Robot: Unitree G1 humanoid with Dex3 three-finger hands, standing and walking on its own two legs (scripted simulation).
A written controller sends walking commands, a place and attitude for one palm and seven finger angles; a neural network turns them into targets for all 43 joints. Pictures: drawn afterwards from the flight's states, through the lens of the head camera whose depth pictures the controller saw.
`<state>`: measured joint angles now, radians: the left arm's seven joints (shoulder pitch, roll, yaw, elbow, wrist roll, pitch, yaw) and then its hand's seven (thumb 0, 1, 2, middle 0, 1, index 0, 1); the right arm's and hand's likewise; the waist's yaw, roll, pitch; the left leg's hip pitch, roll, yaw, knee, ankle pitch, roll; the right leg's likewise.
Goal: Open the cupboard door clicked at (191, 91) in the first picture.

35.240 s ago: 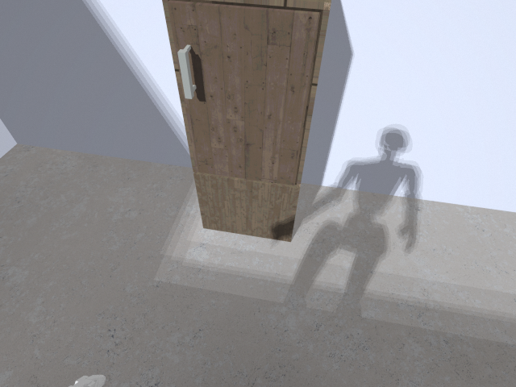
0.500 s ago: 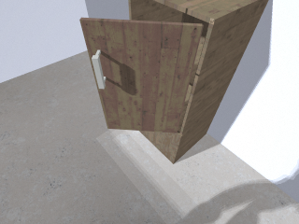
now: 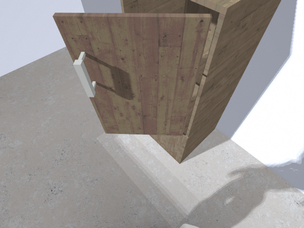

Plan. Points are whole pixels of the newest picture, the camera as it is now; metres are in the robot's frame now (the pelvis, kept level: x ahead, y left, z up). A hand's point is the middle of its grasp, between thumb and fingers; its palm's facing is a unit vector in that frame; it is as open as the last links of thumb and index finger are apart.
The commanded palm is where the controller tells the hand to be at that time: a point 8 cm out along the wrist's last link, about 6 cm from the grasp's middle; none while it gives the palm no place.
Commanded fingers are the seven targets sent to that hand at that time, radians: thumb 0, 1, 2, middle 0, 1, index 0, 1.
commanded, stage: come to a stop and stand still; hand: left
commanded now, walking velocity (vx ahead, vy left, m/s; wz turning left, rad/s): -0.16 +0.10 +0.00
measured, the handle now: (87, 75) +0.52 +0.24 +0.07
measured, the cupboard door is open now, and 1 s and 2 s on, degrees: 45 45 45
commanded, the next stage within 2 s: look again from close up in 0.70 s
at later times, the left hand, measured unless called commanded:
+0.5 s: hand out of the picture +0.03 +0.25 -0.15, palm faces +0.01 -0.96 -0.29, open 7.3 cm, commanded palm none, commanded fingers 0.00 0.90 0.90 -0.20 -0.30 -0.20 -0.30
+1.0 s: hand out of the picture +0.07 +0.21 -0.15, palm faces -0.04 -0.97 -0.24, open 7.3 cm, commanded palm none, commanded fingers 0.00 0.90 0.90 -0.20 -0.30 -0.20 -0.30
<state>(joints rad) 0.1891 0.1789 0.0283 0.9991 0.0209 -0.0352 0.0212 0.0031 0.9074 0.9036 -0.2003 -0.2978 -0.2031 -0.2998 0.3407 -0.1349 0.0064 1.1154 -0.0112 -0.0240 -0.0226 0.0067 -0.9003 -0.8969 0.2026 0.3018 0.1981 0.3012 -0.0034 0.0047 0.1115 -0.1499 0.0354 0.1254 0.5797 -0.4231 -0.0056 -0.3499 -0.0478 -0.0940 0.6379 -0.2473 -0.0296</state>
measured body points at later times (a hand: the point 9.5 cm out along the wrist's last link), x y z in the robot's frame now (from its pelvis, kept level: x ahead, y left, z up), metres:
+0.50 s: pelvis +0.00 +0.05 +0.00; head +0.00 +0.02 +0.45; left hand +0.03 +0.30 -0.13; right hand +0.09 -0.18 -0.15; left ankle -0.01 +0.13 -0.72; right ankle +0.02 -0.09 -0.72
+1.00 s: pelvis +0.02 +0.02 +0.02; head +0.05 +0.00 +0.46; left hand +0.07 +0.26 -0.13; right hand +0.03 -0.21 -0.15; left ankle -0.01 +0.13 -0.72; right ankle +0.02 -0.10 -0.72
